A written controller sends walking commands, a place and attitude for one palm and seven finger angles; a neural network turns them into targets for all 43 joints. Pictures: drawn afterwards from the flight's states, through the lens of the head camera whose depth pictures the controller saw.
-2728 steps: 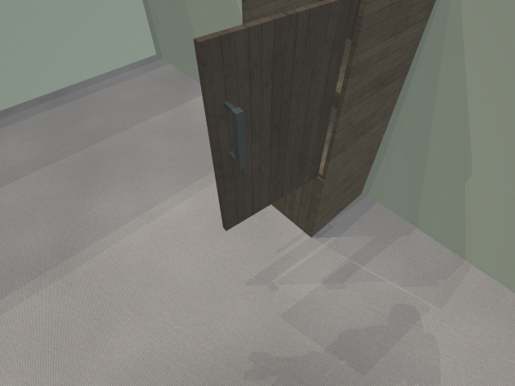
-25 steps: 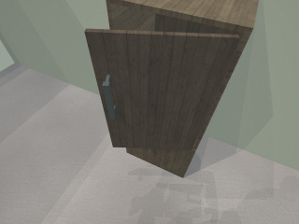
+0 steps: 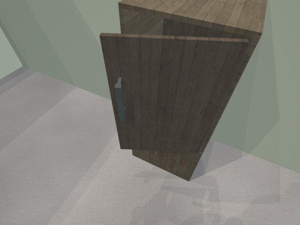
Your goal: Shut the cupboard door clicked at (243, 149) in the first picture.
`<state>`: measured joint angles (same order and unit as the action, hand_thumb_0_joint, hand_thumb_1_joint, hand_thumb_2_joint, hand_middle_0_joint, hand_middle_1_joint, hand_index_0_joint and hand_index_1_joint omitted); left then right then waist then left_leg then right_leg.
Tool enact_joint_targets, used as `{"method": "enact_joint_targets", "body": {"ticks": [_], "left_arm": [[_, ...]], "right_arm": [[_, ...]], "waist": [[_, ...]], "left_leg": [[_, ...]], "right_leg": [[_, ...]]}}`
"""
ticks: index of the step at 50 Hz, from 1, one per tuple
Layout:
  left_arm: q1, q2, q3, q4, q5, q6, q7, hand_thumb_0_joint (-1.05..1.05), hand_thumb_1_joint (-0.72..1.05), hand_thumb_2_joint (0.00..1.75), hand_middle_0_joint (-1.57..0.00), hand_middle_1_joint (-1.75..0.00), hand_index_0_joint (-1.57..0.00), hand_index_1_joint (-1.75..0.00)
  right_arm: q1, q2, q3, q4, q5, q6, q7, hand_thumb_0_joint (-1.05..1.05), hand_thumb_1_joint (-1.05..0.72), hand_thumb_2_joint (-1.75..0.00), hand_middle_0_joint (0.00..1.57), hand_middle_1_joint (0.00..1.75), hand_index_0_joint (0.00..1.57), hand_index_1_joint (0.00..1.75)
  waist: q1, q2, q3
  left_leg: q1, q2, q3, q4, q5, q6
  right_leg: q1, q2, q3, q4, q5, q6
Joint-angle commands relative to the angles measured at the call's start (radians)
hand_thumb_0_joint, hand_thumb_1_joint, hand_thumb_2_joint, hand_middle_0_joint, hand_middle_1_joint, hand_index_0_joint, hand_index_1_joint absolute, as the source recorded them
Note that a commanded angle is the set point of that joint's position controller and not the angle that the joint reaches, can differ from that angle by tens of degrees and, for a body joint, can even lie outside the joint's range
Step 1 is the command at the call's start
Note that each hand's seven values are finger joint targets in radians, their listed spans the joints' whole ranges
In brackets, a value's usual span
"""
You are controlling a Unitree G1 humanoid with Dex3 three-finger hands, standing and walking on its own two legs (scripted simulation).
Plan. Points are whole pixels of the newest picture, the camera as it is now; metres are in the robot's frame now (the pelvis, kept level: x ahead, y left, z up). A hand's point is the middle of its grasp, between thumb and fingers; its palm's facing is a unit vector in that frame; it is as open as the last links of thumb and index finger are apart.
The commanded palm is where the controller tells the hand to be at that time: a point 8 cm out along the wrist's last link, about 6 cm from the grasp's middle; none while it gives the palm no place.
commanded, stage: look again from close up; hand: left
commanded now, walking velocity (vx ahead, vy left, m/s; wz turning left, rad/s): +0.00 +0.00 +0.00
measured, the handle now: (121, 100) +0.50 +0.14 +0.03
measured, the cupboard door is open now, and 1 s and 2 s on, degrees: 24 24 24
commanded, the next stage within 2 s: shuffle to correct the standing spot in 0.48 s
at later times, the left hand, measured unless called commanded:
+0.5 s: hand out of the picture +0.04 +0.16 -0.17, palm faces -0.01 -0.98 -0.22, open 7.4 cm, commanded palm none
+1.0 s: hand out of the picture +0.02 +0.10 -0.18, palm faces +0.03 -0.99 -0.16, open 7.4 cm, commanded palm none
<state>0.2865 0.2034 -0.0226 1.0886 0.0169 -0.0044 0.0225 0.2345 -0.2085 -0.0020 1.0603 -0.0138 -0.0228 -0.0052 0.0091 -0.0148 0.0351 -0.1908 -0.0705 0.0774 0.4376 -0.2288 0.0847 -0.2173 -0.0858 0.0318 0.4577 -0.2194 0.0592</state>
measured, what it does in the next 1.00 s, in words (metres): shifts its weight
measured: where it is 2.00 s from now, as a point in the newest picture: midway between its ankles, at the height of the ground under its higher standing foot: outside the picture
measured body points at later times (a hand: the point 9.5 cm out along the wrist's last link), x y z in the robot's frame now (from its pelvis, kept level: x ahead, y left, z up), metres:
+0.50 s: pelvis +0.01 -0.02 +0.00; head +0.02 -0.02 +0.45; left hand +0.04 +0.22 -0.15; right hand +0.05 -0.26 -0.15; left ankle +0.01 +0.06 -0.74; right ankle +0.02 -0.17 -0.74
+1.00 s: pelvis +0.04 -0.06 +0.00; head +0.07 -0.05 +0.45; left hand +0.02 +0.15 -0.16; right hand +0.04 -0.27 -0.16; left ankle +0.01 +0.06 -0.74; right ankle +0.02 -0.17 -0.74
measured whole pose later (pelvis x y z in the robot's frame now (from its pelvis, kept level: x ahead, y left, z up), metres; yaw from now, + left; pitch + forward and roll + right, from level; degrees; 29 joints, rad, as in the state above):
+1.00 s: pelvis +0.04 -0.06 +0.00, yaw +0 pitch +0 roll +0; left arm 0.33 0.13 -0.01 1.11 0.01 -0.03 0.04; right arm 0.27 -0.14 -0.01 1.13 0.00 -0.01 -0.03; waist 0.01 -0.02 0.05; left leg -0.16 0.02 0.04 0.48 -0.31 0.00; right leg -0.19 0.00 -0.01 0.50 -0.30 0.00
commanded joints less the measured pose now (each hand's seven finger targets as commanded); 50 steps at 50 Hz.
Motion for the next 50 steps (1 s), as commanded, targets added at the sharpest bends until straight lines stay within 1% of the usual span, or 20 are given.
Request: {"method": "enact_joint_targets", "body": {"ticks": [1, 6, 10, 13, 15, 19, 27, 29, 32, 34, 36, 37, 39, 40, 41, 42, 43, 45, 48, 50], "left_arm": [[0.009, 0.122, 0.027, -0.036, 0.002, -0.017, 0.009, 0.0, 0.9, 0.9, -0.2, -0.3, -0.2, -0.3], [0.005, 0.121, 0.025, -0.026, 0.002, -0.016, 0.008, 0.0, 0.9, 0.9, -0.2, -0.3, -0.2, -0.3], [-0.005, 0.125, 0.026, -0.025, 0.002, -0.017, 0.009, 0.0, 0.9, 0.9, -0.2, -0.3, -0.2, -0.3], [-0.011, 0.126, 0.026, -0.024, 0.001, -0.02, 0.009, 0.0, 0.9, 0.9, -0.2, -0.3, -0.2, -0.3], [-0.013, 0.128, 0.026, -0.027, -0.001, -0.021, 0.009, 0.0, 0.9, 0.9, -0.2, -0.3, -0.2, -0.3], [-0.022, 0.128, 0.027, -0.028, -0.001, -0.021, 0.01, 0.0, 0.9, 0.9, -0.2, -0.3, -0.2, -0.3], [-0.025, 0.123, 0.029, -0.028, -0.001, -0.021, 0.01, 0.0, 0.9, 0.9, -0.2, -0.3, -0.2, -0.3], [-0.023, 0.12, 0.029, -0.028, -0.002, -0.022, 0.01, 0.0, 0.9, 0.9, -0.2, -0.3, -0.2, -0.3], [0.015, 0.077, 0.024, -0.012, 0.001, -0.012, 0.008, 0.0, 0.9, 0.9, -0.2, -0.3, -0.2, -0.3], [0.022, 0.072, 0.029, -0.017, 0.004, -0.005, 0.002, 0.0, 0.9, 0.9, -0.2, -0.3, -0.2, -0.3], [0.039, 0.065, 0.035, -0.025, 0.007, -0.003, -0.004, 0.0, 0.9, 0.9, -0.2, -0.3, -0.2, -0.3], [0.045, 0.062, 0.037, -0.027, 0.01, -0.003, -0.007, 0.0, 0.9, 0.9, -0.2, -0.3, -0.2, -0.3], [0.065, 0.048, 0.04, -0.031, 0.01, -0.007, -0.009, 0.0, 0.9, 0.9, -0.2, -0.3, -0.2, -0.3], [0.083, 0.042, 0.04, -0.026, 0.008, -0.014, -0.006, 0.0, 0.9, 0.9, -0.2, -0.3, -0.2, -0.3], [0.1, 0.045, 0.039, -0.018, 0.005, -0.021, -0.001, 0.0, 0.9, 0.9, -0.2, -0.3, -0.2, -0.3], [0.113, 0.051, 0.04, -0.009, 0.003, -0.028, 0.004, 0.0, 0.9, 0.9, -0.2, -0.3, -0.2, -0.3], [0.125, 0.058, 0.038, 0.0, -0.001, -0.035, 0.009, 0.0, 0.9, 0.9, -0.2, -0.3, -0.2, -0.3], [0.125, 0.075, 0.037, 0.0, -0.008, -0.044, 0.018, 0.0, 0.9, 0.9, -0.2, -0.3, -0.2, -0.3], [0.123, 0.086, 0.043, -0.021, -0.009, -0.037, 0.033, 0.0, 0.9, 0.9, -0.2, -0.3, -0.2, -0.3], [0.125, 0.09, 0.051, -0.032, -0.007, -0.027, 0.038, 0.0, 0.9, 0.9, -0.2, -0.3, -0.2, -0.3]], "right_arm": [[0.005, -0.144, -0.025, -0.038, 0.004, -0.018, -0.013, 0.0, -0.9, -0.9, 0.2, 0.3, 0.2, 0.3], [-0.008, -0.143, -0.023, -0.025, 0.004, -0.016, -0.013, 0.0, -0.9, -0.9, 0.2, 0.3, 0.2, 0.3], [-0.012, -0.14, -0.021, -0.015, 0.004, -0.016, -0.013, 0.0, -0.9, -0.9, 0.2, 0.3, 0.2, 0.3], [-0.017, -0.137, -0.02, -0.007, 0.005, -0.016, -0.013, 0.0, -0.9, -0.9, 0.2, 0.3, 0.2, 0.3], [-0.017, -0.135, -0.018, -0.004, 0.005, -0.017, -0.013, 0.0, -0.9, -0.9, 0.2, 0.3, 0.2, 0.3], [-0.015, -0.127, -0.015, 0.006, 0.005, -0.015, -0.014, 0.0, -0.9, -0.9, 0.2, 0.3, 0.2, 0.3], [-0.009, -0.115, -0.014, 0.024, 0.004, -0.013, -0.014, 0.0, -0.9, -0.9, 0.2, 0.3, 0.2, 0.3], [-0.006, -0.112, -0.013, 0.029, 0.004, -0.013, -0.014, 0.0, -0.9, -0.9, 0.2, 0.3, 0.2, 0.3], [0.028, -0.077, -0.009, 0.045, -0.002, -0.003, -0.012, 0.0, -0.9, -0.9, 0.2, 0.3, 0.2, 0.3], [0.032, -0.087, -0.016, 0.042, -0.006, 0.004, -0.011, 0.0, -0.9, -0.9, 0.2, 0.3, 0.2, 0.3], [0.04, -0.097, -0.026, 0.033, -0.008, 0.007, -0.012, 0.0, -0.9, -0.9, 0.2, 0.3, 0.2, 0.3], [0.045, -0.099, -0.03, 0.03, -0.007, 0.008, -0.013, 0.0, -0.9, -0.9, 0.2, 0.3, 0.2, 0.3], [0.053, -0.093, -0.033, 0.025, -0.007, 0.003, -0.017, 0.0, -0.9, -0.9, 0.2, 0.3, 0.2, 0.3], [0.055, -0.076, -0.028, 0.023, -0.004, -0.001, -0.018, 0.0, -0.9, -0.9, 0.2, 0.3, 0.2, 0.3], [0.054, -0.058, -0.021, 0.022, -0.002, -0.006, -0.019, 0.0, -0.9, -0.9, 0.2, 0.3, 0.2, 0.3], [0.063, -0.036, -0.018, 0.024, 0.0, -0.01, -0.023, 0.0, -0.9, -0.9, 0.2, 0.3, 0.2, 0.3], [0.072, -0.023, -0.011, 0.028, 0.001, -0.013, -0.026, 0.0, -0.9, -0.9, 0.2, 0.3, 0.2, 0.3], [0.089, -0.023, -0.012, 0.036, 0.008, -0.013, -0.033, 0.0, -0.9, -0.9, 0.2, 0.3, 0.2, 0.3], [0.094, -0.021, -0.021, 0.027, 0.015, -0.002, -0.042, 0.0, -0.9, -0.9, 0.2, 0.3, 0.2, 0.3], [0.095, -0.022, -0.03, 0.015, 0.013, 0.01, -0.044, 0.0, -0.9, -0.9, 0.2, 0.3, 0.2, 0.3]], "waist": [[-0.009, 0.028, 0.004], [-0.009, 0.023, 0.014], [-0.008, 0.027, 0.001], [-0.007, 0.001, -0.007], [-0.006, 0.013, -0.016], [-0.006, -0.005, -0.009], [-0.002, 0.01, 0.007], [-0.004, 0.0, -0.007], [-0.006, -0.016, 0.005], [-0.008, 0.02, 0.058], [-0.006, 0.055, 0.077], [-0.006, 0.049, 0.092], [-0.001, 0.069, 0.098], [0.006, 0.061, 0.079], [0.01, 0.015, 0.056], [0.007, -0.039, 0.036], [0.001, -0.063, -0.001], [-0.01, -0.061, -0.053], [-0.006, -0.03, -0.067], [-0.004, -0.03, -0.08]], "left_leg": [[-0.014, 0.174, -0.167, -0.144, 0.039, -0.039], [-0.016, 0.172, -0.164, -0.148, 0.028, -0.041], [-0.009, 0.171, -0.152, -0.137, 0.062, -0.044], [0.002, 0.169, -0.146, -0.123, 0.098, -0.044], [0.011, 0.168, -0.141, -0.117, 0.115, -0.046], [0.006, 0.169, -0.141, -0.119, 0.116, -0.049], [0.001, 0.17, -0.135, -0.127, 0.102, -0.053], [0.012, 0.17, -0.134, -0.125, 0.109, -0.054], [0.003, 0.178, -0.136, -0.129, -0.067, -0.051], [-0.039, 0.193, -0.163, -0.159, -0.218, -0.041], [-0.061, 0.217, -0.192, -0.18, -0.299, -0.024], [-0.067, 0.228, -0.203, -0.179, -0.302, -0.015], [-0.07, 0.232, -0.2, -0.156, -0.228, -0.007], [-0.071, 0.215, -0.175, -0.117, -0.129, -0.013], [-0.062, 0.187, -0.133, -0.059, -0.018, -0.025], [-0.055, 0.158, -0.09, 0.0, 0.082, -0.041], [-0.037, 0.143, -0.064, 0.028, 0.132, -0.055], [0.002, 0.143, -0.057, 0.019, 0.204, -0.073], [0.02, 0.147, -0.047, 0.033, 0.31, -0.082], [0.018, 0.149, -0.038, 0.061, 0.316, -0.086]], "right_leg": [[0.006, -0.022, 0.022, -0.05, 0.06, -0.073], [0.012, -0.023, 0.026, -0.063, 0.062, -0.071], [0.026, -0.026, 0.029, -0.067, 0.08, -0.071], [0.033, -0.03, 0.033, -0.071, 0.106, -0.071], [0.038, -0.031, 0.037, -0.075, 0.115, -0.071], [0.044, -0.031, 0.039, -0.08, 0.119, -0.073], [0.044, -0.028, 0.037, -0.093, 0.103, -0.074], [0.044, -0.029, 0.041, -0.092, 0.111, -0.075], [0.022, -0.009, 0.019, -0.077, -0.041, -0.076], [-0.026, 0.008, 0.005, -0.049, -0.136, -0.082], [-0.05, 0.027, -0.014, -0.011, -0.163, -0.087], [-0.059, 0.037, -0.023, 0.005, -0.153, -0.089], [-0.059, 0.037, -0.021, 0.017, -0.098, -0.093], [-0.026, 0.023, -0.002, 0.003, -0.035, -0.095], [0.01, 0.004, 0.029, -0.014, 0.057, -0.099], [0.044, -0.019, 0.059, -0.025, 0.201, -0.106], [0.078, -0.047, 0.076, -0.022, 0.386, -0.109], [0.131, -0.069, 0.075, 0.0, 0.703, -0.106], [0.146, -0.077, 0.067, 0.047, 0.847, -0.097], [0.14, -0.088, 0.076, 0.068, 0.838, -0.105]]}}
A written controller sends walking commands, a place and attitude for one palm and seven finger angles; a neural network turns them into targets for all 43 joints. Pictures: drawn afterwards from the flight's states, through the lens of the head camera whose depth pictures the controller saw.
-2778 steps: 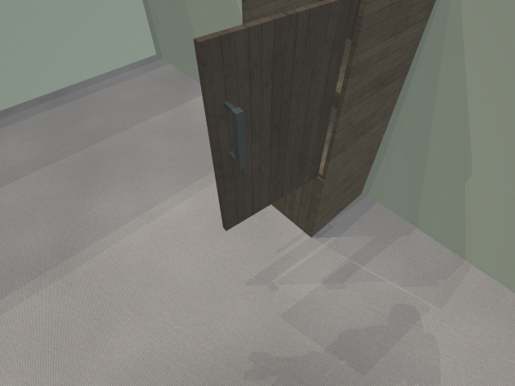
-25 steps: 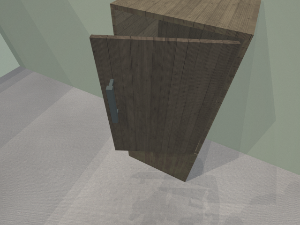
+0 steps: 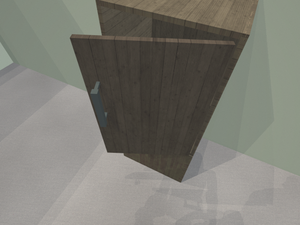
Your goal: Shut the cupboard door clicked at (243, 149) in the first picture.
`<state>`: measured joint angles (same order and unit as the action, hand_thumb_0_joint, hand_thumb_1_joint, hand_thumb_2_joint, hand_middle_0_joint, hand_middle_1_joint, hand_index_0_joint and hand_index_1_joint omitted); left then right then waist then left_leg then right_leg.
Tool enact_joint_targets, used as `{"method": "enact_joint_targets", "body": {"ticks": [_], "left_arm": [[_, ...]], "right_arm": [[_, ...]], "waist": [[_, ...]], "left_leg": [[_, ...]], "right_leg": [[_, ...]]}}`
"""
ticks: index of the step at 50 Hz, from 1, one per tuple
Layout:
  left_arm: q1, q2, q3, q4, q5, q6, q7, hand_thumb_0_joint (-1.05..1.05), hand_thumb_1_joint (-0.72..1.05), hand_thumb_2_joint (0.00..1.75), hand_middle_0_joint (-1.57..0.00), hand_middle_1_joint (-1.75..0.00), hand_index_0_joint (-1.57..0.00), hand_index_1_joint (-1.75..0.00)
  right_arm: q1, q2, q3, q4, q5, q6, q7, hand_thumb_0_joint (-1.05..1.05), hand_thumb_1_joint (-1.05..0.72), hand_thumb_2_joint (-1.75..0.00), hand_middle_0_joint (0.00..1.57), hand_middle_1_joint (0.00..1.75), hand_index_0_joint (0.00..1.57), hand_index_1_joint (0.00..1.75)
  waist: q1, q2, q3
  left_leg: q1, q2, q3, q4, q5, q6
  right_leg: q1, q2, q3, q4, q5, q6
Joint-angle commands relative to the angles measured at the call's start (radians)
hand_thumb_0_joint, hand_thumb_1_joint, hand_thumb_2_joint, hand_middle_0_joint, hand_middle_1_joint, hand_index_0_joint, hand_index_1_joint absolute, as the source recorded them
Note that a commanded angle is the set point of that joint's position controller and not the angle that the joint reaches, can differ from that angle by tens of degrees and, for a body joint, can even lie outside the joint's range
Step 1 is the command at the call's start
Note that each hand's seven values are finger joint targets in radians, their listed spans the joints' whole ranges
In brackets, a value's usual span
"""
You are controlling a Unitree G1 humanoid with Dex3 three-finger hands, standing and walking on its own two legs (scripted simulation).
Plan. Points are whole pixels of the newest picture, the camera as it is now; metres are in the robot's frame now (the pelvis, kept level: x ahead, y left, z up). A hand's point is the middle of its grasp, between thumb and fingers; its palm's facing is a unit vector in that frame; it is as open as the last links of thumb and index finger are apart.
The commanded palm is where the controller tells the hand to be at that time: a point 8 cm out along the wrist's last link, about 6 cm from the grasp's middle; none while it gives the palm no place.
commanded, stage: come to a stop and stand still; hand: left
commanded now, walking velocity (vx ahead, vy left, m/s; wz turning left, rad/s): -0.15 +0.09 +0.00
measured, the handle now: (100, 105) +0.45 +0.19 +0.03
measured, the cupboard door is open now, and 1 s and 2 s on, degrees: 24 24 24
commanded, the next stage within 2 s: look again from close up in 0.68 s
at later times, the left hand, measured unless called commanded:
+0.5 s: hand out of the picture -0.01 +0.24 -0.16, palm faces -0.01 -0.96 -0.29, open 7.4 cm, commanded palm none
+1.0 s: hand out of the picture +0.02 +0.21 -0.16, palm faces -0.04 -0.97 -0.25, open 7.4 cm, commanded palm none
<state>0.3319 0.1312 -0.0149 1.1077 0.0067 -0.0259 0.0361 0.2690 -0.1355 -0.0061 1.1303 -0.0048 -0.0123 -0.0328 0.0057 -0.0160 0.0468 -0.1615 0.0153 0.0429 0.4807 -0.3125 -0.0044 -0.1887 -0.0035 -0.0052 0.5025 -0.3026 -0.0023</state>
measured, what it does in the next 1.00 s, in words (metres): stands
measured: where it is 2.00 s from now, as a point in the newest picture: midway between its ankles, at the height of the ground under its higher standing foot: outside the picture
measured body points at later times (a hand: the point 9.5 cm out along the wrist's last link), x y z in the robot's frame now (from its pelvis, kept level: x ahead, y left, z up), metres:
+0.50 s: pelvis -0.05 +0.03 +0.00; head -0.05 +0.02 +0.45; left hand -0.01 +0.29 -0.14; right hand +0.01 -0.20 -0.16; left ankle -0.04 +0.12 -0.74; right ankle -0.03 -0.12 -0.74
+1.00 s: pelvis -0.03 +0.01 +0.00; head +0.00 +0.00 +0.45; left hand +0.02 +0.26 -0.14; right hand +0.01 -0.25 -0.15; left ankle -0.04 +0.12 -0.74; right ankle -0.03 -0.12 -0.74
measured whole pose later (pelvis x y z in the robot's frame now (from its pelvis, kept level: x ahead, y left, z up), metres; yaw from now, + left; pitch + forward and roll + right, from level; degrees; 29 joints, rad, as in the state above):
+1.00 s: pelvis -0.03 +0.01 +0.00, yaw -1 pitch +0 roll +1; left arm 0.18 0.22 -0.02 1.08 0.01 -0.02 0.01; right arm 0.20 -0.24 0.00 1.09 -0.02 -0.02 -0.01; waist 0.00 0.00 0.05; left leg -0.18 -0.01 0.06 0.44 -0.25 0.01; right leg -0.22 -0.02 0.02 0.49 -0.26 0.01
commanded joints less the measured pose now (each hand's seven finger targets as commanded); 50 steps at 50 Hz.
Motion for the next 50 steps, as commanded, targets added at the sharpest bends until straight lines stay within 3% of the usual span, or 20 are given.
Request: {"method": "enact_joint_targets", "body": {"ticks": [1, 4, 7, 8, 9, 10, 11, 12, 13, 14, 16, 21, 26, 39, 50], "left_arm": [[0.074, 0.163, 0.048, -0.059, 0.004, -0.001, 0.025, 0.0, 0.9, 0.9, -0.2, -0.3, -0.2, -0.3], [0.05, 0.162, 0.056, -0.082, 0.009, 0.01, 0.025, 0.0, 0.9, 0.9, -0.2, -0.3, -0.2, -0.3], [-0.01, 0.135, 0.047, -0.105, 0.01, 0.022, 0.019, 0.0, 0.9, 0.9, -0.2, -0.3, -0.2, -0.3], [0.086, 0.172, 0.054, -0.07, 0.012, 0.003, 0.046, 0.0, 0.9, 0.9, -0.2, -0.3, -0.2, -0.3], [0.029, 0.219, 0.054, -0.124, 0.013, -0.006, 0.038, 0.0, 0.9, 0.9, -0.2, -0.3, -0.2, -0.3], [-0.025, 0.205, 0.05, -0.145, 0.015, -0.004, 0.032, 0.0, 0.9, 0.9, -0.2, -0.3, -0.2, -0.3], [-0.052, 0.193, 0.046, -0.164, 0.016, 0.002, 0.027, 0.0, 0.9, 0.9, -0.2, -0.3, -0.2, -0.3], [-0.065, 0.177, 0.043, -0.173, 0.016, 0.01, 0.021, 0.0, 0.9, 0.9, -0.2, -0.3, -0.2, -0.3], [-0.05, 0.17, 0.039, -0.172, 0.015, 0.017, 0.016, 0.0, 0.9, 0.9, -0.2, -0.3, -0.2, -0.3], [-0.038, 0.16, 0.035, -0.166, 0.017, 0.022, 0.013, 0.0, 0.9, 0.9, -0.2, -0.3, -0.2, -0.3], [-0.029, 0.153, 0.027, -0.157, 0.019, 0.026, 0.003, 0.0, 0.9, 0.9, -0.2, -0.3, -0.2, -0.3], [-0.046, 0.181, 0.029, -0.16, 0.019, 0.022, -0.007, 0.0, 0.9, 0.9, -0.2, -0.3, -0.2, -0.3], [-0.061, 0.212, 0.03, -0.153, 0.016, 0.011, -0.011, 0.0, 0.9, 0.9, -0.2, -0.3, -0.2, -0.3], [-0.096, 0.252, 0.033, -0.094, 0.009, -0.005, -0.011, 0.0, 0.9, 0.9, -0.2, -0.3, -0.2, -0.3], [-0.141, 0.265, 0.034, -0.071, 0.008, -0.005, -0.011, 0.0, 0.9, 0.9, -0.2, -0.3, -0.2, -0.3]], "right_arm": [[0.059, -0.099, -0.03, -0.064, 0.002, 0.004, -0.016, 0.0, -0.9, -0.9, 0.2, 0.3, 0.2, 0.3], [0.043, -0.097, -0.037, -0.085, 0.0, 0.013, -0.013, 0.0, -0.9, -0.9, 0.2, 0.3, 0.2, 0.3], [0.026, -0.095, -0.036, -0.093, -0.003, 0.014, -0.008, 0.0, -0.9, -0.9, 0.2, 0.3, 0.2, 0.3], [-0.086, -0.155, -0.043, -0.179, 0.011, 0.0, 0.005, 0.0, -0.9, -0.9, 0.2, 0.3, 0.2, 0.3], [-0.027, -0.093, -0.041, -0.207, 0.006, 0.01, 0.014, 0.0, -0.9, -0.9, 0.2, 0.3, 0.2, 0.3], [-0.002, -0.091, -0.035, -0.205, 0.004, 0.015, 0.016, 0.0, -0.9, -0.9, 0.2, 0.3, 0.2, 0.3], [0.021, -0.101, -0.034, -0.206, -0.001, 0.009, 0.02, 0.0, -0.9, -0.9, 0.2, 0.3, 0.2, 0.3], [0.027, -0.116, -0.032, -0.207, -0.012, -0.003, 0.024, 0.0, -0.9, -0.9, 0.2, 0.3, 0.2, 0.3], [0.011, -0.14, -0.029, -0.22, -0.015, -0.009, 0.023, 0.0, -0.9, -0.9, 0.2, 0.3, 0.2, 0.3], [-0.011, -0.159, -0.029, -0.234, -0.013, -0.008, 0.019, 0.0, -0.9, -0.9, 0.2, 0.3, 0.2, 0.3], [-0.041, -0.181, -0.031, -0.256, -0.012, -0.005, 0.019, 0.0, -0.9, -0.9, 0.2, 0.3, 0.2, 0.3], [-0.037, -0.207, -0.032, -0.244, -0.016, -0.008, 0.024, 0.0, -0.9, -0.9, 0.2, 0.3, 0.2, 0.3], [-0.028, -0.222, -0.029, -0.218, -0.014, -0.014, 0.026, 0.0, -0.9, -0.9, 0.2, 0.3, 0.2, 0.3], [-0.027, -0.235, -0.018, -0.13, -0.008, -0.031, 0.018, 0.0, -0.9, -0.9, 0.2, 0.3, 0.2, 0.3], [-0.059, -0.237, -0.013, -0.091, -0.01, -0.028, 0.013, 0.0, -0.9, -0.9, 0.2, 0.3, 0.2, 0.3]], "waist": [[-0.001, -0.027, -0.097], [-0.002, -0.05, -0.096], [-0.011, 0.004, -0.055], [0.027, 0.033, -0.053], [-0.019, -0.045, -0.099], [-0.034, -0.07, -0.095], [-0.045, 0.013, -0.059], [-0.032, 0.167, -0.003], [-0.014, 0.232, 0.011], [0.002, 0.199, 0.034], [0.012, 0.081, 0.066], [0.009, 0.048, 0.056], [0.0, -0.008, 0.02], [-0.006, -0.002, -0.053], [-0.004, 0.012, -0.048]], "left_leg": [[-0.014, 0.064, -0.005, 0.031, 0.4, 0.003], [-0.019, 0.061, -0.007, 0.056, 0.367, 0.004], [0.017, 0.087, -0.044, -0.008, 0.332, 0.02], [-0.035, 0.098, -0.015, 0.167, 0.302, -0.001], [-0.099, 0.024, -0.019, 0.123, -0.018, 0.004], [-0.067, 0.025, -0.021, 0.067, -0.044, 0.008], [-0.04, 0.035, -0.043, 0.009, 0.014, 0.017], [-0.074, 0.083, -0.096, -0.04, 0.098, 0.04], [-0.125, 0.125, -0.161, -0.104, 0.124, 0.065], [-0.171, 0.144, -0.193, -0.147, 0.063, 0.083], [-0.222, 0.125, -0.191, -0.189, -0.125, 0.081], [-0.2, 0.106, -0.181, -0.234, -0.216, 0.07], [-0.143, 0.089, -0.151, -0.206, -0.142, 0.065], [-0.026, 0.083, -0.092, -0.131, 0.135, 0.051], [-0.001, 0.09, -0.074, -0.12, 0.209, 0.035]], "right_leg": [[0.104, -0.174, 0.12, 0.026, 0.885, -0.053], [0.068, -0.183, 0.133, 0.019, 0.776, -0.068], [-0.04, -0.133, 0.108, -0.014, 0.424, -0.053], [-0.026, -0.175, 0.158, -0.045, 0.702, -0.031], [0.002, -0.22, 0.223, -0.063, 0.48, -0.078], [-0.055, -0.204, 0.204, -0.081, 0.227, -0.096], [-0.123, -0.16, 0.164, -0.058, 0.088, -0.086], [-0.145, -0.093, 0.096, -0.009, 0.017, -0.062], [-0.116, -0.042, 0.041, 0.028, -0.031, -0.039], [-0.086, -0.023, 0.011, 0.037, -0.049, -0.028], [-0.073, -0.028, 0.024, 0.012, -0.029, -0.028], [-0.088, -0.045, 0.05, -0.02, -0.04, -0.028], [-0.093, -0.066, 0.088, -0.065, -0.043, -0.032], [-0.042, -0.102, 0.111, -0.084, 0.128, -0.037], [-0.012, -0.109, 0.111, -0.091, 0.231, -0.039]]}}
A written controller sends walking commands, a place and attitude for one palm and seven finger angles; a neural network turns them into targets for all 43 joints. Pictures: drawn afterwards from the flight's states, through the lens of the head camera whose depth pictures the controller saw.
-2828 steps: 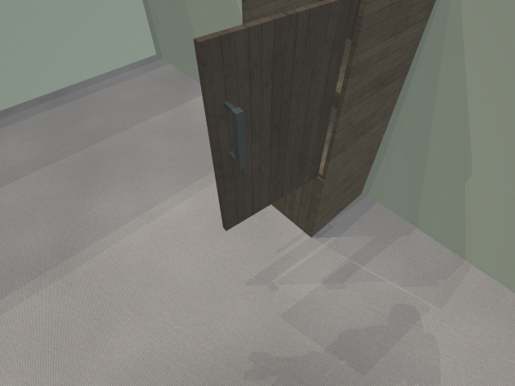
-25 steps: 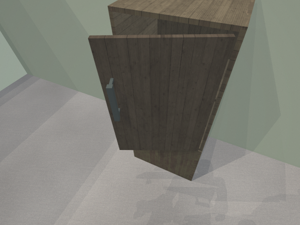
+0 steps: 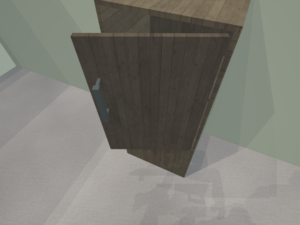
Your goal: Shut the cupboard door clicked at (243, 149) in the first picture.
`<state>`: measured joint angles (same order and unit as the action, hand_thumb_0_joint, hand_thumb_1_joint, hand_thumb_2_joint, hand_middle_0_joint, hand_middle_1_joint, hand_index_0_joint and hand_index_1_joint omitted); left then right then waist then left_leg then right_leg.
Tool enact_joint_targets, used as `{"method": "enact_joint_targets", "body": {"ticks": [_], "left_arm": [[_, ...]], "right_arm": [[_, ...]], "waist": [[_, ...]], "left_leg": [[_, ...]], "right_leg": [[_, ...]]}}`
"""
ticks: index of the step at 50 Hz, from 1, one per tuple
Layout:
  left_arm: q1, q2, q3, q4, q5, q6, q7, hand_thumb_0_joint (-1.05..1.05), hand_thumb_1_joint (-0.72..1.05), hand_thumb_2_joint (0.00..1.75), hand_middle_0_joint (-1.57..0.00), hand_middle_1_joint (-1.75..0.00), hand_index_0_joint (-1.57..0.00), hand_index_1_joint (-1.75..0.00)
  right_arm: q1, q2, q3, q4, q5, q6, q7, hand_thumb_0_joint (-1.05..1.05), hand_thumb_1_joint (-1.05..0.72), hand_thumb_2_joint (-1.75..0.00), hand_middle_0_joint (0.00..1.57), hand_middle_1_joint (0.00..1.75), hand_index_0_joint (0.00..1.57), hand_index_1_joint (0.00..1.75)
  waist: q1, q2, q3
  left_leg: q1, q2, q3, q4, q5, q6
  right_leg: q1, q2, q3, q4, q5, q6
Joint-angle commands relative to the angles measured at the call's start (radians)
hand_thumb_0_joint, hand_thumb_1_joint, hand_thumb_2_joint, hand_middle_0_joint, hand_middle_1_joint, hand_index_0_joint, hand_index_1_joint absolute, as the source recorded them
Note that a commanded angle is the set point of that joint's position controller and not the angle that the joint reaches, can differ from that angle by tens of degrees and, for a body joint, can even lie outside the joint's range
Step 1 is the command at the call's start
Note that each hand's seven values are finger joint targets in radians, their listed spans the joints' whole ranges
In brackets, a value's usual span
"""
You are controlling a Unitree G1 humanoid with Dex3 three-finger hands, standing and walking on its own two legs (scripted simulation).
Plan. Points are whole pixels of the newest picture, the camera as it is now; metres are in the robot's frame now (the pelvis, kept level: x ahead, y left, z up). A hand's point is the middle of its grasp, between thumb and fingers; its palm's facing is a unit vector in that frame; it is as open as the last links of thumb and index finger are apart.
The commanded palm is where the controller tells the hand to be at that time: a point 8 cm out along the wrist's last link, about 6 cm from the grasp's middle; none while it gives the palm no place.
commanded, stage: look again from close up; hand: left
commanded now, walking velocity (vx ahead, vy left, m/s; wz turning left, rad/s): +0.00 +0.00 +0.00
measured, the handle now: (102, 101) +0.48 +0.19 +0.03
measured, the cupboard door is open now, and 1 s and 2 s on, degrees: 24 24 24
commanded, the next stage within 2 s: raise the hand and make a fist in 0.28 s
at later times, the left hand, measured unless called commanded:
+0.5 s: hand (78, 210) +0.17 +0.21 -0.08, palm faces +0.26 -0.94 -0.23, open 7.3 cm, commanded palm +0.12 +0.25 -0.07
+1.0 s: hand (80, 214) +0.15 +0.19 -0.03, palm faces +0.02 -1.00 -0.03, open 5.2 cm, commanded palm +0.12 +0.24 -0.03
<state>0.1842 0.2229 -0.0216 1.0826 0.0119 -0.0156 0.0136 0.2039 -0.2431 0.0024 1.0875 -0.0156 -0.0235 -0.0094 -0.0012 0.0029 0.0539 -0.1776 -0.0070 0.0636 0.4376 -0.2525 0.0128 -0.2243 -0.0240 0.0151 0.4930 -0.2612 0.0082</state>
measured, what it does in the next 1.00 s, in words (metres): lowers itself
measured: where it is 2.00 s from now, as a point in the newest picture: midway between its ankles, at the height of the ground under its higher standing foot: outside the picture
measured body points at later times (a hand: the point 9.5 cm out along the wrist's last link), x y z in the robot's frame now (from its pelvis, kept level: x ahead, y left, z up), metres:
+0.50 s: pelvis +0.02 -0.01 -0.02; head +0.04 -0.02 +0.43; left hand +0.15 +0.26 -0.07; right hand +0.11 -0.28 -0.14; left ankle -0.01 +0.11 -0.74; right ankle +0.01 -0.12 -0.73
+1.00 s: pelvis -0.06 -0.01 -0.10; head +0.00 -0.01 +0.35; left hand +0.15 +0.24 -0.03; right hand +0.15 -0.22 -0.17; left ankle -0.01 +0.11 -0.74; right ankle +0.00 -0.12 -0.74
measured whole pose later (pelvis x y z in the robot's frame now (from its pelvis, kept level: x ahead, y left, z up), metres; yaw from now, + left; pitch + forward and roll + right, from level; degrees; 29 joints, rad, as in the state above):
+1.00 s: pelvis -0.06 -0.01 -0.10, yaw +3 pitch +12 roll -2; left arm 0.33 0.24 0.17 0.01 -0.31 -0.39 -0.34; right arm 0.22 -0.22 0.03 0.54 0.04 -0.28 -0.08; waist 0.04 0.02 -0.11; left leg -0.91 0.01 -0.05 1.20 -0.50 -0.02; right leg -0.89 -0.02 -0.09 1.16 -0.48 -0.03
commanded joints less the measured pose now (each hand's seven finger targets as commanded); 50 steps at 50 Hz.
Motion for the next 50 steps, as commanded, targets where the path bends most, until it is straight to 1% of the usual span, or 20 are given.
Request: {"method": "enact_joint_targets", "body": {"ticks": [1, 18, 19, 20, 21, 22, 23, 24, 25, 26, 27, 28, 29, 30, 31, 32, 34, 37, 42, 50], "left_arm": [[0.006, 0.174, 0.04, -0.044, 0.002, -0.015, 0.011, 0.0, 0.9, 0.9, -0.2, -0.3, -0.2, -0.3], [-0.022, 0.196, 0.05, -0.057, 0.002, -0.02, 0.011, 0.0, 0.9, 0.9, -0.2, -0.3, -0.2, -0.3], [0.118, 0.121, 0.046, -0.021, 0.002, -0.029, 0.057, 0.0, 0.9, 0.9, -0.2, -0.3, -0.2, -0.3], [-0.725, 0.885, 0.65, -1.51, -0.108, -0.331, 0.054, 0.0, 0.9, 0.9, -0.2, -0.3, -0.2, -0.3], [0.107, 0.201, 0.145, -1.013, -0.111, -0.225, 0.056, 0.0, 0.9, 0.9, -0.22, -0.32, -0.22, -0.32], [0.33, -0.049, 0.101, -1.1, -0.201, -0.105, 0.054, 0.0, 0.9, 0.9, -0.24, -0.34, -0.24, -0.34], [0.111, 0.006, 0.112, -1.198, -0.177, -0.156, 0.043, 0.0, 0.9, 0.9, -0.25, -0.36, -0.25, -0.36], [0.238, -0.025, 0.157, -1.096, -0.206, -0.182, 0.01, 0.0, 0.9, 0.9, -0.27, -0.38, -0.27, -0.38], [0.271, -0.01, 0.175, -1.006, -0.217, -0.227, -0.025, 0.0, 0.9, 0.9, -0.29, -0.4, -0.29, -0.4], [0.316, 0.007, 0.231, -0.935, -0.231, -0.304, -0.066, 0.0, 0.9, 0.9, -0.31, -0.42, -0.31, -0.42], [0.392, 0.003, 0.258, -0.854, -0.247, -0.383, -0.127, 0.0, 0.9, 0.9, -0.33, -0.44, -0.33, -0.44], [0.405, -0.006, 0.272, -0.866, -0.264, -0.478, -0.195, 0.0, 0.9, 0.9, -0.35, -0.46, -0.35, -0.46], [0.438, 0.016, 0.312, -0.85, -0.28, -0.565, -0.262, 0.0, 0.9, 0.9, -0.36, -0.48, -0.36, -0.48], [0.396, 0.029, 0.312, -0.834, -0.297, -0.645, -0.33, 0.0, 0.9, 0.9, -0.38, -0.5, -0.38, -0.5], [0.319, 0.066, 0.32, -0.869, -0.315, -0.706, -0.397, 0.0, 0.9, 0.9, -0.4, -0.52, -0.4, -0.52], [0.302, 0.147, 0.399, -0.892, -0.337, -0.717, -0.44, 0.0, 0.9, 0.9, -0.42, -0.54, -0.42, -0.54], [0.283, 0.173, 0.417, -1.022, -0.379, -0.668, -0.477, 0.0, 0.9, 0.9, -0.46, -0.58, -0.46, -0.58], [0.116, 0.153, 0.376, -1.172, -0.42, -0.594, -0.451, 0.0, 0.9, 0.9, -0.51, -0.64, -0.51, -0.64], [-0.033, 0.145, 0.257, -1.352, -0.357, -0.543, -0.376, 0.0, 0.9, 0.9, -0.6, -0.74, -0.6, -0.74], [0.151, 0.148, 0.287, -1.267, -0.335, -0.352, -0.312, 0.0, 0.9, 0.9, -0.75, -0.9, -0.75, -0.9]], "right_arm": [[0.001, -0.129, -0.019, -0.045, 0.001, -0.017, -0.011, 0.0, -0.9, -0.9, 0.2, 0.3, 0.2, 0.3], [-0.038, -0.147, -0.025, -0.036, 0.001, -0.013, -0.016, 0.0, -0.9, -0.9, 0.2, 0.3, 0.2, 0.3], [-0.038, -0.117, -0.034, -0.088, 0.016, -0.009, -0.01, 0.0, -0.9, -0.9, 0.2, 0.3, 0.2, 0.3], [0.121, -0.257, -0.101, -0.332, -0.002, -0.176, -0.133, 0.0, -0.9, -0.9, 0.2, 0.3, 0.2, 0.3], [-0.052, -0.145, -0.033, -0.35, 0.092, -0.236, -0.147, 0.0, -0.9, -0.9, 0.2, 0.3, 0.2, 0.3], [-0.067, -0.118, -0.027, -0.404, 0.081, -0.279, -0.108, 0.0, -0.9, -0.9, 0.2, 0.3, 0.2, 0.3], [-0.026, -0.094, -0.056, -0.421, 0.072, -0.312, -0.067, 0.0, -0.9, -0.9, 0.2, 0.3, 0.2, 0.3], [-0.033, -0.104, -0.104, -0.445, 0.051, -0.325, -0.057, 0.0, -0.9, -0.9, 0.2, 0.3, 0.2, 0.3], [-0.027, -0.119, -0.106, -0.465, 0.042, -0.332, -0.05, 0.0, -0.9, -0.9, 0.2, 0.3, 0.2, 0.3], [-0.027, -0.114, -0.108, -0.468, 0.033, -0.332, -0.042, 0.0, -0.9, -0.9, 0.2, 0.3, 0.2, 0.3], [-0.017, -0.116, -0.108, -0.475, 0.031, -0.331, -0.033, 0.0, -0.9, -0.9, 0.2, 0.3, 0.2, 0.3], [-0.025, -0.117, -0.103, -0.493, 0.017, -0.332, -0.018, 0.0, -0.9, -0.9, 0.2, 0.3, 0.2, 0.3], [-0.029, -0.11, -0.113, -0.506, 0.016, -0.333, -0.011, 0.0, -0.9, -0.9, 0.2, 0.3, 0.2, 0.3], [-0.051, -0.102, -0.112, -0.518, 0.022, -0.337, -0.005, 0.0, -0.9, -0.9, 0.2, 0.3, 0.2, 0.3], [-0.066, -0.111, -0.111, -0.559, 0.027, -0.346, -0.006, 0.0, -0.9, -0.9, 0.2, 0.3, 0.2, 0.3], [-0.057, -0.12, -0.112, -0.581, 0.028, -0.34, -0.007, 0.0, -0.9, -0.9, 0.2, 0.3, 0.2, 0.3], [-0.074, -0.115, -0.105, -0.663, 0.041, -0.329, -0.014, 0.0, -0.9, -0.9, 0.2, 0.3, 0.2, 0.3], [-0.057, -0.104, -0.091, -0.701, 0.054, -0.322, -0.042, 0.0, -0.9, -0.9, 0.2, 0.3, 0.2, 0.3], [-0.031, -0.121, -0.063, -0.706, 0.052, -0.324, -0.083, 0.0, -0.9, -0.9, 0.2, 0.3, 0.2, 0.3], [-0.028, -0.11, -0.041, -0.731, 0.061, -0.301, -0.088, 0.0, -0.9, -0.9, 0.2, 0.3, 0.2, 0.3]], "waist": [[0.004, -0.007, -0.055], [0.005, -0.022, -0.077], [0.016, -0.02, -0.122], [-0.053, -0.077, -0.404], [-0.016, 0.342, -0.511], [0.024, 0.44, -0.463], [-0.035, 0.225, -0.242], [0.007, 0.078, -0.116], [-0.018, -0.076, -0.042], [-0.017, -0.208, -0.011], [0.004, -0.216, -0.003], [0.02, -0.249, -0.108], [0.047, -0.285, -0.206], [0.048, -0.28, -0.232], [0.037, -0.209, -0.242], [0.067, -0.074, -0.299], [0.093, 0.027, -0.471], [0.034, -0.049, -0.437], [-0.028, -0.002, -0.363], [0.029, 0.008, -0.339]], "left_leg": [[0.018, 0.113, -0.094, -0.078, 0.152, 0.017], [0.059, 0.121, -0.081, -0.072, 0.231, 0.008], [0.012, 0.134, -0.017, 0.136, 0.231, -0.02], [0.326, 0.073, -0.056, 0.35, 0.469, 0.034], [0.271, 0.039, -0.123, 0.265, 0.641, -0.013], [0.26, 0.062, -0.164, 0.207, 0.772, -0.034], [0.048, 0.068, -0.135, 0.124, 0.633, -0.02], [-0.115, 0.05, -0.1, 0.176, 0.44, -0.029], [-0.276, 0.013, -0.096, 0.254, 0.249, -0.031], [-0.376, -0.004, -0.099, 0.311, 0.161, -0.026], [-0.426, -0.013, -0.093, 0.365, 0.173, -0.031], [-0.463, -0.021, -0.088, 0.433, 0.215, -0.03], [-0.524, -0.026, -0.072, 0.488, 0.182, -0.036], [-0.606, -0.037, -0.064, 0.518, 0.029, -0.04], [-0.66, -0.035, -0.062, 0.57, -0.015, -0.034], [-0.666, -0.034, -0.052, 0.612, 0.022, -0.028], [-0.66, -0.037, -0.032, 0.632, 0.027, -0.013], [-0.708, -0.021, -0.047, 0.665, -0.09, 0.002], [-0.665, 0.003, -0.081, 0.63, -0.207, 0.029], [-0.637, -0.011, -0.106, 0.496, -0.257, 0.012]], "right_leg": [[0.025, -0.09, 0.092, -0.084, 0.193, -0.05], [0.065, -0.092, 0.085, -0.093, 0.327, -0.052], [0.114, -0.154, 0.116, -0.076, 0.632, -0.004], [0.115, -0.08, 0.036, 0.185, 0.555, -0.034], [-0.044, -0.002, -0.064, 0.436, 0.38, -0.018], [-0.143, 0.007, -0.119, 0.514, 0.107, -0.017], [-0.247, 0.002, -0.097, 0.365, 0.003, -0.016], [-0.254, 0.019, -0.112, 0.224, 0.061, -0.026], [-0.271, 0.006, -0.103, 0.191, 0.157, -0.026], [-0.326, 0.0, -0.083, 0.199, 0.155, -0.016], [-0.341, -0.011, -0.058, 0.252, 0.251, -0.018], [-0.338, -0.015, -0.056, 0.349, 0.435, -0.006], [-0.333, -0.016, -0.03, 0.418, 0.461, 0.003], [-0.393, -0.019, 0.02, 0.418, 0.22, 0.005], [-0.432, -0.027, 0.065, 0.441, 0.128, -0.001], [-0.409, -0.033, 0.101, 0.478, 0.169, -0.017], [-0.349, -0.032, 0.121, 0.479, 0.073, -0.016], [-0.41, -0.024, 0.16, 0.401, -0.169, 0.008], [-0.541, 0.016, 0.088, 0.377, -0.402, -0.018], [-0.468, 0.019, 0.01, 0.347, -0.407, -0.021]]}}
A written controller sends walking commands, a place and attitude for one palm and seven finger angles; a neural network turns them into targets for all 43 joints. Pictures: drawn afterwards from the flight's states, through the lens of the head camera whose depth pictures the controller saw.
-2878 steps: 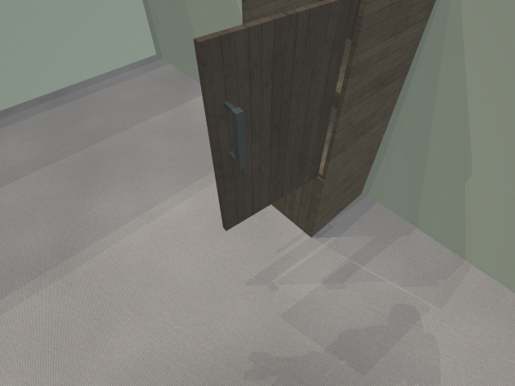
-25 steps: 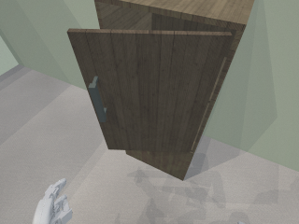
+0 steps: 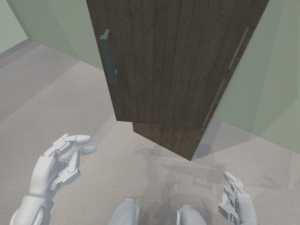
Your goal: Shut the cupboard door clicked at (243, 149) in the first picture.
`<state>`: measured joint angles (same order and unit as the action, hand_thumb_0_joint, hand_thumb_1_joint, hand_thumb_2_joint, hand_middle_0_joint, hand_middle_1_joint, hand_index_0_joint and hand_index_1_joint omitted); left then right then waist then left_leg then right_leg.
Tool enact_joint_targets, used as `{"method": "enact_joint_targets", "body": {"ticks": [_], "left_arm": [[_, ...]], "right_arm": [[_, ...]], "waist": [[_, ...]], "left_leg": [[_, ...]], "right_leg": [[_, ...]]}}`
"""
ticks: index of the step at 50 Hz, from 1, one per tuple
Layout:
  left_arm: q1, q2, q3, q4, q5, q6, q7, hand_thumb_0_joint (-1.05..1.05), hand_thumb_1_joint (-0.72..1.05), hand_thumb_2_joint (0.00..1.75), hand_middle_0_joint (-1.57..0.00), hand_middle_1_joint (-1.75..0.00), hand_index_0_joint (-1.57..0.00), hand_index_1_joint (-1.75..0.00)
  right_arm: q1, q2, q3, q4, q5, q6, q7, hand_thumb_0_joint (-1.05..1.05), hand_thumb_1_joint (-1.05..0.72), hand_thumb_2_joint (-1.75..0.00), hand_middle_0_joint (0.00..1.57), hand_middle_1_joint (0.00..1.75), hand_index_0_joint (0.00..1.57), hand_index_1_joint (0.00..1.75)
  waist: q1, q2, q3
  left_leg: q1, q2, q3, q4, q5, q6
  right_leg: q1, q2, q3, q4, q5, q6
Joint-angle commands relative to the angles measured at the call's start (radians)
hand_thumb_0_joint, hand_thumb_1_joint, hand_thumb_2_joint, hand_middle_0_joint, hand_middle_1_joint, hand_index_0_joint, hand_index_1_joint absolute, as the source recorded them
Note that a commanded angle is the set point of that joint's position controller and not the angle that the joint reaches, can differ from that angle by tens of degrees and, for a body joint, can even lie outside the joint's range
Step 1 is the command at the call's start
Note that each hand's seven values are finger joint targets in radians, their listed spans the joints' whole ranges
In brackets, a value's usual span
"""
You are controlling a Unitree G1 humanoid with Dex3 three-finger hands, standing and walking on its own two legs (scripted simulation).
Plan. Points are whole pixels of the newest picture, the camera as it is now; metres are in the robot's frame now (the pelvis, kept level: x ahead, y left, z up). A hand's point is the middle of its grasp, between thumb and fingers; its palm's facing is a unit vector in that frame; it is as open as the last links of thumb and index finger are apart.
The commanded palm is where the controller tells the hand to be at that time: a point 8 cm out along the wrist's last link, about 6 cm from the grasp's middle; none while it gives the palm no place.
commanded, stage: raise the hand and make a fist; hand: left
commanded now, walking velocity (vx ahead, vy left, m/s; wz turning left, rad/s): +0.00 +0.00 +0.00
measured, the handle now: (110, 58) +0.54 +0.18 +0.13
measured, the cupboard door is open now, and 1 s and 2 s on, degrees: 24 24 24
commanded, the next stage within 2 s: bring the fist close to the handle in 1.30 s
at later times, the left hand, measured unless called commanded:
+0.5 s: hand (66, 156) +0.24 +0.21 +0.10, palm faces +0.01 -1.00 -0.04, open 3.2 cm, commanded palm +0.21 +0.26 +0.10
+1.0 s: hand (71, 137) +0.27 +0.20 +0.13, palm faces +0.00 -1.00 -0.04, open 3.1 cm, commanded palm +0.24 +0.25 +0.13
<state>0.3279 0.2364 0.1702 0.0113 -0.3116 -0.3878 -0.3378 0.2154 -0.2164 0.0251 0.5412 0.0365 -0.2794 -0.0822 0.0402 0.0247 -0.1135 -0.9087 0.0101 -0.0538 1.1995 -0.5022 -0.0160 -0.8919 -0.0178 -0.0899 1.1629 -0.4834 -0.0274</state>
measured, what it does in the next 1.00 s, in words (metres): stands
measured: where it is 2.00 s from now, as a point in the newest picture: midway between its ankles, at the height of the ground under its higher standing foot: outside the picture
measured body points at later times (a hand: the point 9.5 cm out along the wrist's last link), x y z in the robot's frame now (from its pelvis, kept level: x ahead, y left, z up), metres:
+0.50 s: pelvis +0.03 +0.03 +0.03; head +0.07 +0.04 +0.48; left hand +0.23 +0.26 +0.10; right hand +0.21 -0.20 -0.03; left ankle +0.05 +0.13 -0.64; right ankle +0.05 -0.11 -0.64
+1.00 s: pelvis +0.04 +0.01 +0.05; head +0.07 +0.00 +0.50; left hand +0.26 +0.25 +0.14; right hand +0.21 -0.22 -0.02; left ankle +0.05 +0.13 -0.64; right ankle +0.05 -0.11 -0.64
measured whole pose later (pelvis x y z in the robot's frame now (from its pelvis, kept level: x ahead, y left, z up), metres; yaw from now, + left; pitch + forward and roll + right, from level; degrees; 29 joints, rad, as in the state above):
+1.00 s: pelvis +0.04 +0.01 +0.05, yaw +0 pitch +7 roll -1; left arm 0.34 0.25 0.17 -0.09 -0.30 -0.23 -0.24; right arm 0.29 -0.25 0.04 0.52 0.03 -0.21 -0.06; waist 0.01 0.04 -0.09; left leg -0.60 0.00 -0.03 0.93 -0.45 0.00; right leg -0.59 -0.02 -0.07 0.89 -0.43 0.00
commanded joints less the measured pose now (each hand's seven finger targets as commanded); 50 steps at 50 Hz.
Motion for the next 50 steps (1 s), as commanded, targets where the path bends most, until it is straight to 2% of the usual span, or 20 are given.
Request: {"method": "enact_joint_targets", "body": {"ticks": [1, 2, 6, 8, 10, 11, 13, 16, 20, 21, 22, 24, 28, 30, 36, 40, 42, 44, 48, 50], "left_arm": [[0.009, 0.133, 0.097, -0.209, -0.007, 0.029, 0.056, 0.0, 0.9, 0.9, -0.77, -0.92, -0.77, -0.92], [0.022, 0.142, 0.115, -0.203, -0.003, 0.035, 0.075, 0.0, 0.9, 0.9, -0.79, -0.94, -0.79, -0.94], [0.054, 0.109, 0.08, -0.262, 0.016, 0.001, 0.127, 0.0, 0.9, 0.9, -0.86, -1.02, -0.86, -1.02], [0.03, 0.114, 0.064, -0.283, 0.025, -0.022, 0.134, 0.0, 0.9, 0.9, -0.9, -1.06, -0.9, -1.06], [0.041, 0.106, 0.057, -0.263, 0.026, -0.037, 0.135, 0.0, 0.9, 0.9, -0.93, -1.1, -0.93, -1.1], [0.021, 0.102, 0.042, -0.28, 0.029, -0.045, 0.131, 0.0, 0.9, 0.9, -0.95, -1.12, -0.95, -1.12], [0.017, 0.111, 0.043, -0.304, 0.027, -0.048, 0.125, 0.0, 0.9, 0.9, -0.99, -1.16, -0.99, -1.16], [0.043, 0.105, 0.033, -0.34, 0.028, -0.037, 0.122, 0.0, 0.9, 0.9, -1.04, -1.22, -1.04, -1.22], [0.058, 0.096, 0.03, -0.357, 0.033, -0.006, 0.135, 0.0, 0.9, 0.9, -1.12, -1.3, -1.12, -1.3], [0.042, 0.104, 0.032, -0.358, 0.036, 0.002, 0.139, 0.0, 0.9, 0.9, -1.13, -1.32, -1.13, -1.32], [0.037, 0.12, 0.051, -0.35, 0.037, 0.011, 0.141, 0.0, 0.9, 0.9, -1.15, -1.34, -1.15, -1.34], [0.043, 0.11, 0.048, -0.353, 0.036, 0.021, 0.138, 0.0, 0.9, 0.9, -1.19, -1.38, -1.19, -1.38], [0.02, 0.109, 0.041, -0.371, 0.034, 0.041, 0.128, 0.0, 0.9, 0.9, -1.26, -1.46, -1.26, -1.46], [0.011, 0.103, 0.035, -0.356, 0.032, 0.053, 0.122, 0.0, 0.9, 0.9, -1.3, -1.5, -1.3, -1.5], [-0.036, 0.122, 0.063, -0.346, 0.013, 0.077, 0.104, 0.0, 0.9, 0.9, -1.3, -1.5, -1.3, -1.5], [-0.058, 0.132, 0.07, -0.351, 0.01, 0.084, 0.101, 0.0, 0.9, 0.9, -1.3, -1.5, -1.3, -1.5], [-0.05, 0.147, 0.089, -0.335, 0.005, 0.089, 0.1, 0.0, 0.9, 0.9, -1.3, -1.5, -1.3, -1.5], [-0.069, 0.142, 0.084, -0.341, 0.001, 0.092, 0.098, 0.0, 0.9, 0.9, -1.3, -1.5, -1.3, -1.5], [-0.053, 0.125, 0.08, -0.287, -0.004, 0.1, 0.093, 0.0, 0.9, 0.9, -1.3, -1.5, -1.3, -1.5], [-0.055, 0.126, 0.08, -0.283, -0.003, 0.094, 0.091, 0.0, 0.9, 0.9, -1.3, -1.5, -1.3, -1.5]], "right_arm": [[-0.041, -0.135, -0.062, -0.189, 0.009, -0.042, -0.012, 0.0, -0.9, -0.9, 0.2, 0.3, 0.2, 0.3], [-0.047, -0.133, -0.059, -0.189, 0.003, -0.038, -0.01, 0.0, -0.9, -0.9, 0.2, 0.3, 0.2, 0.3], [-0.029, -0.133, -0.058, -0.192, -0.012, -0.038, 0.006, 0.0, -0.9, -0.9, 0.2, 0.3, 0.2, 0.3], [-0.024, -0.142, -0.054, -0.192, -0.018, -0.039, 0.01, 0.0, -0.9, -0.9, 0.2, 0.3, 0.2, 0.3], [-0.018, -0.146, -0.055, -0.188, -0.018, -0.041, 0.012, 0.0, -0.9, -0.9, 0.2, 0.3, 0.2, 0.3], [-0.011, -0.153, -0.055, -0.19, -0.018, -0.043, 0.012, 0.0, -0.9, -0.9, 0.2, 0.3, 0.2, 0.3], [-0.008, -0.157, -0.055, -0.19, -0.018, -0.045, 0.012, 0.0, -0.9, -0.9, 0.2, 0.3, 0.2, 0.3], [0.001, -0.158, -0.056, -0.194, -0.016, -0.042, 0.013, 0.0, -0.9, -0.9, 0.2, 0.3, 0.2, 0.3], [0.006, -0.154, -0.055, -0.197, -0.015, -0.026, 0.015, 0.0, -0.9, -0.9, 0.2, 0.3, 0.2, 0.3], [0.011, -0.155, -0.053, -0.198, -0.017, -0.019, 0.015, 0.0, -0.9, -0.9, 0.2, 0.3, 0.2, 0.3], [0.009, -0.154, -0.051, -0.197, -0.019, -0.014, 0.013, 0.0, -0.9, -0.9, 0.2, 0.3, 0.2, 0.3], [0.012, -0.151, -0.051, -0.202, -0.017, -0.005, 0.014, 0.0, -0.9, -0.9, 0.2, 0.3, 0.2, 0.3], [0.011, -0.148, -0.044, -0.209, -0.015, 0.006, 0.017, 0.0, -0.9, -0.9, 0.2, 0.3, 0.2, 0.3], [0.015, -0.147, -0.042, -0.211, -0.012, 0.011, 0.015, 0.0, -0.9, -0.9, 0.2, 0.3, 0.2, 0.3], [0.011, -0.147, -0.036, -0.204, -0.009, 0.016, 0.01, 0.0, -0.9, -0.9, 0.2, 0.3, 0.2, 0.3], [0.005, -0.143, -0.031, -0.197, -0.005, 0.011, 0.008, 0.0, -0.9, -0.9, 0.2, 0.3, 0.2, 0.3], [0.003, -0.147, -0.033, -0.193, -0.006, 0.01, 0.007, 0.0, -0.9, -0.9, 0.2, 0.3, 0.2, 0.3], [0.002, -0.145, -0.032, -0.191, -0.004, 0.009, 0.007, 0.0, -0.9, -0.9, 0.2, 0.3, 0.2, 0.3], [0.001, -0.145, -0.035, -0.184, -0.003, 0.009, 0.007, 0.0, -0.9, -0.9, 0.2, 0.3, 0.2, 0.3], [0.0, -0.147, -0.038, -0.184, -0.002, 0.009, 0.006, 0.0, -0.9, -0.9, 0.2, 0.3, 0.2, 0.3]], "waist": [[-0.009, -0.009, -0.168], [-0.001, -0.011, -0.155], [-0.015, -0.004, -0.153], [-0.025, 0.026, -0.134], [-0.029, 0.005, -0.116], [-0.038, 0.011, -0.123], [-0.033, 0.043, -0.14], [-0.032, 0.056, -0.173], [-0.032, 0.058, -0.157], [-0.038, 0.042, -0.154], [-0.03, 0.048, -0.141], [-0.032, 0.031, -0.161], [-0.031, 0.067, -0.162], [-0.042, 0.028, -0.137], [-0.038, 0.015, -0.139], [-0.031, 0.052, -0.141], [-0.027, 0.012, -0.144], [-0.027, 0.029, -0.145], [-0.027, -0.02, -0.113], [-0.027, -0.016, -0.108]], "left_leg": [[0.107, -0.027, 0.008, -0.282, -0.004, 0.039], [0.11, -0.026, 0.001, -0.297, 0.008, 0.038], [0.165, -0.021, -0.002, -0.325, 0.068, 0.034], [0.172, -0.021, -0.006, -0.331, 0.065, 0.033], [0.168, -0.019, -0.007, -0.338, 0.039, 0.03], [0.179, -0.02, -0.01, -0.34, 0.036, 0.031], [0.206, -0.019, -0.017, -0.352, 0.057, 0.029], [0.254, -0.016, -0.018, -0.359, 0.117, 0.027], [0.29, -0.01, -0.026, -0.376, 0.173, 0.019], [0.29, -0.01, -0.028, -0.379, 0.174, 0.02], [0.285, -0.012, -0.027, -0.38, 0.185, 0.02], [0.306, -0.011, -0.02, -0.379, 0.225, 0.018], [0.334, -0.013, -0.016, -0.386, 0.26, 0.015], [0.334, -0.011, -0.014, -0.391, 0.244, 0.017], [0.344, -0.017, -0.002, -0.4, 0.255, 0.02], [0.368, -0.02, 0.002, -0.414, 0.267, 0.021], [0.366, -0.021, 0.005, -0.414, 0.287, 0.026], [0.37, -0.023, 0.01, -0.422, 0.288, 0.024], [0.356, -0.028, 0.021, -0.427, 0.274, 0.027], [0.356, -0.028, 0.027, -0.426, 0.265, 0.027]], "right_leg": [[0.203, 0.015, 0.101, -0.319, -0.171, 0.013], [0.217, 0.02, 0.089, -0.314, -0.15, 0.008], [0.216, 0.027, 0.04, -0.289, -0.035, 0.007], [0.199, 0.027, 0.031, -0.279, -0.021, 0.003], [0.192, 0.028, 0.031, -0.286, -0.042, 0.004], [0.186, 0.028, 0.027, -0.282, -0.034, 0.005], [0.202, 0.03, 0.021, -0.276, 0.0, -0.001], [0.226, 0.034, 0.012, -0.274, 0.065, 0.0], [0.241, 0.04, -0.003, -0.277, 0.12, 0.001], [0.246, 0.04, -0.005, -0.282, 0.126, 0.003], [0.262, 0.042, -0.003, -0.284, 0.134, -0.002], [0.281, 0.041, -0.004, -0.289, 0.172, 0.001], [0.306, 0.04, -0.002, -0.301, 0.208, -0.001], [0.302, 0.043, -0.003, -0.317, 0.204, 0.003], [0.352, 0.04, 0.012, -0.351, 0.229, 0.006], [0.384, 0.035, 0.021, -0.37, 0.241, 0.003], [0.41, 0.035, 0.028, -0.382, 0.264, 0.005], [0.422, 0.03, 0.033, -0.39, 0.27, 0.007], [0.433, 0.023, 0.047, -0.416, 0.258, 0.012], [0.425, 0.021, 0.054, -0.424, 0.245, 0.014]]}}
